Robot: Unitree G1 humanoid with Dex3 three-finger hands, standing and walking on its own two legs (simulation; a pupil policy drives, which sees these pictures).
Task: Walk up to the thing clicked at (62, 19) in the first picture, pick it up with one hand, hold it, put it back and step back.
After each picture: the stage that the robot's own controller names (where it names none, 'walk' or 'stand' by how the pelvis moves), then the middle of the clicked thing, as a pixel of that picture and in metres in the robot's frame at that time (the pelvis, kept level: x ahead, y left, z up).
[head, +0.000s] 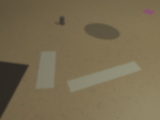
stand; (62, 20) +1.97 +0.27 -0.72
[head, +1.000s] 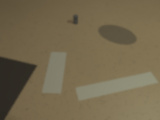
walk; (75, 19) +1.84 +0.19 -0.71
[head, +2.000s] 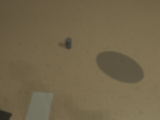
walk; (68, 43) +1.26 +0.20 -0.69
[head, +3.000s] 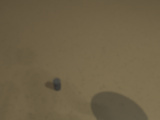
walk; (57, 84) +0.82 +0.22 -0.70
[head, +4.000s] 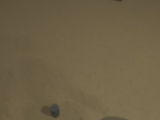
walk; (55, 110) +0.57 +0.18 -0.71
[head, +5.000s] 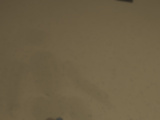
walk; out of the picture +0.45 +0.17 -0.70
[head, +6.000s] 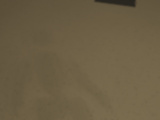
stand; out of the picture +0.39 +0.17 -0.72
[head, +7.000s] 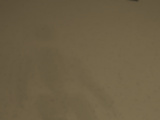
stand; out of the picture +0.39 +0.16 -0.72
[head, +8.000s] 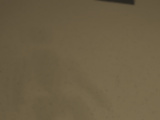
stand; out of the picture +0.39 +0.16 -0.72
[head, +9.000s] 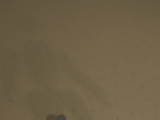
stand; out of the picture +0.43 +0.13 -0.71
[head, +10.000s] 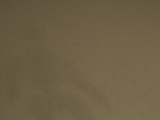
stand; out of the picture +0.36 +0.16 -0.71
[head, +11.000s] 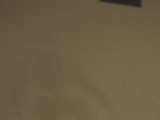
stand; out of the picture +0.40 +0.13 -0.72
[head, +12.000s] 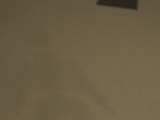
stand; out of the picture +0.36 +0.14 -0.72
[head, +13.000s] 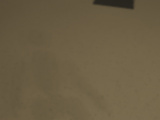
stand; out of the picture +0.36 +0.15 -0.72
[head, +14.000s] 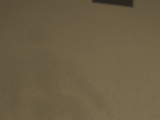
stand; out of the picture +0.35 +0.15 -0.72
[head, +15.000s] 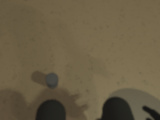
go down; (52, 81) +0.42 +0.13 -0.43
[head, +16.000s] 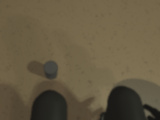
go down; (51, 70) +0.46 +0.12 -0.33
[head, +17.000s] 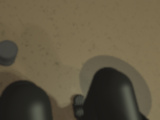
close in; (6, 54) +0.46 +0.16 -0.24
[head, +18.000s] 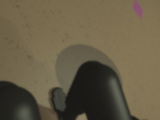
close; out of the picture +0.45 +0.19 -0.24
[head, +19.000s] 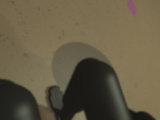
lift; out of the picture +0.44 +0.18 -0.23
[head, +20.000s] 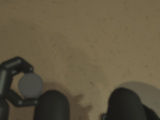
lift; (31, 88) +0.32 +0.18 -0.07
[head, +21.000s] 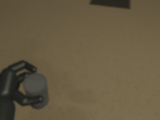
hold; (37, 92) +0.32 +0.15 +0.07
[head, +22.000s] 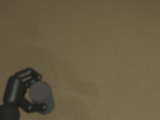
hold; (42, 98) +0.31 +0.14 +0.02
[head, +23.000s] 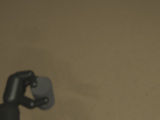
crouch; (43, 94) +0.32 +0.14 +0.02
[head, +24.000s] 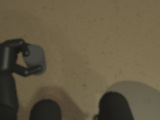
crouch; (35, 61) +0.43 +0.14 -0.09
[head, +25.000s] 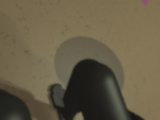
lower; out of the picture +0.47 +0.20 -0.24
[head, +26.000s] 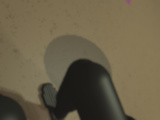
lower; out of the picture +0.47 +0.21 -0.25
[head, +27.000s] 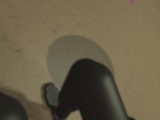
lower; out of the picture +0.47 +0.21 -0.25
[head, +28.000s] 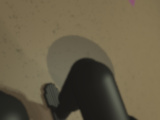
lower; out of the picture +0.47 +0.20 -0.25
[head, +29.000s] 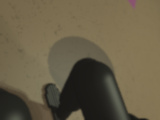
loosen; out of the picture +0.46 +0.18 -0.25
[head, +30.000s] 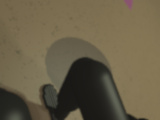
withdraw; out of the picture +0.46 +0.17 -0.25
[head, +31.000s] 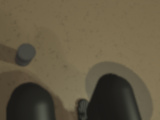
stand; (24, 55) +0.45 +0.14 -0.28
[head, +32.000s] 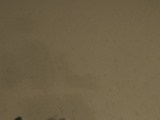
stand; out of the picture +0.38 +0.11 -0.63
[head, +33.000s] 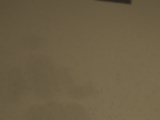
stand; out of the picture +0.38 +0.11 -0.66
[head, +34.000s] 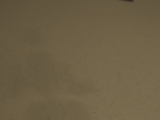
stand; out of the picture +0.37 +0.11 -0.66
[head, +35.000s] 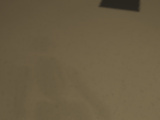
stand; out of the picture +0.40 +0.11 -0.72
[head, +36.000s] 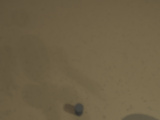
walk; (79, 109) +0.46 +0.03 -0.71
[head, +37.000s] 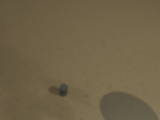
walk; (63, 90) +0.64 +0.08 -0.71
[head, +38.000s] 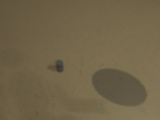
walk; (59, 66) +0.94 +0.22 -0.69
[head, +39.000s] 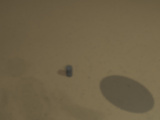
stand; (69, 71) +0.99 +0.14 -0.71
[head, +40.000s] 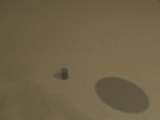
stand; (64, 74) +1.00 +0.17 -0.73
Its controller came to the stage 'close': yes
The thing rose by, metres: 0.74
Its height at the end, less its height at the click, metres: +0.00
